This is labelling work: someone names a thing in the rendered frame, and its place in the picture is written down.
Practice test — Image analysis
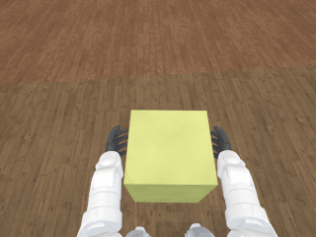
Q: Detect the robot right forearm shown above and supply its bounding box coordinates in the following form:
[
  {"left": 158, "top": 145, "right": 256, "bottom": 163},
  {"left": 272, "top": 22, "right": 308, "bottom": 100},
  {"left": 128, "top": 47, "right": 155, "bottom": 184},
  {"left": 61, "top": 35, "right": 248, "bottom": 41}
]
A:
[{"left": 217, "top": 150, "right": 278, "bottom": 237}]

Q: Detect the robot left hand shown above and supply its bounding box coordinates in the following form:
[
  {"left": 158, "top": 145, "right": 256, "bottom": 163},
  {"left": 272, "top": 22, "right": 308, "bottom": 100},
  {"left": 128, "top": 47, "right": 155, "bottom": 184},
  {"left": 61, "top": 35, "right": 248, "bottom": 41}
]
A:
[{"left": 105, "top": 124, "right": 128, "bottom": 157}]

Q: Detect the robot left forearm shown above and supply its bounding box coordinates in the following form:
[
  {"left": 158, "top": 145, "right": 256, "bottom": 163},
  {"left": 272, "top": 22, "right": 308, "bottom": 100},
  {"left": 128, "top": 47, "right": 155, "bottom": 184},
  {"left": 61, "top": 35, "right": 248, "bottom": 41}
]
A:
[{"left": 77, "top": 151, "right": 123, "bottom": 237}]

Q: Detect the robot right thigh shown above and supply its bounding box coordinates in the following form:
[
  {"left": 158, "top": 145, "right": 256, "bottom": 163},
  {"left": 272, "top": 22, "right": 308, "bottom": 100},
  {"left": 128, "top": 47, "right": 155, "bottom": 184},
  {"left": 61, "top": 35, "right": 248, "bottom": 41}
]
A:
[{"left": 185, "top": 226, "right": 214, "bottom": 237}]

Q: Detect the robot left shin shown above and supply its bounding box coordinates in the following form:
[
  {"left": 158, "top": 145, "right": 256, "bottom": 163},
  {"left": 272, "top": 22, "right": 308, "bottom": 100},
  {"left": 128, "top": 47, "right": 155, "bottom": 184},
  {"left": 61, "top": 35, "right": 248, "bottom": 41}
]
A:
[{"left": 135, "top": 226, "right": 146, "bottom": 232}]

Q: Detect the carton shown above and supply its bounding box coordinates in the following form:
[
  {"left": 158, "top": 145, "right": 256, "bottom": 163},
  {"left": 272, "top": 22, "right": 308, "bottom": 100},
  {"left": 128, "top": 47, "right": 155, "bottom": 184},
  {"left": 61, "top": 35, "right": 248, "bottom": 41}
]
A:
[{"left": 123, "top": 110, "right": 218, "bottom": 203}]

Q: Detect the robot right hand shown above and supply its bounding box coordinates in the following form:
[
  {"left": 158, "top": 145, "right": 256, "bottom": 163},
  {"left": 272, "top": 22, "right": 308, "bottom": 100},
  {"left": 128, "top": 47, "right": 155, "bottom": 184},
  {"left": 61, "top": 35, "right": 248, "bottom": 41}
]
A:
[{"left": 209, "top": 125, "right": 232, "bottom": 160}]

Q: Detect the right robot upper arm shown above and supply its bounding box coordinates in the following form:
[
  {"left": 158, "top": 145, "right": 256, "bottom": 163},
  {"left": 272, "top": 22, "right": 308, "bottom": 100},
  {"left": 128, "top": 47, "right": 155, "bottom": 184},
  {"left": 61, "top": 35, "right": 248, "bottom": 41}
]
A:
[{"left": 227, "top": 227, "right": 276, "bottom": 237}]

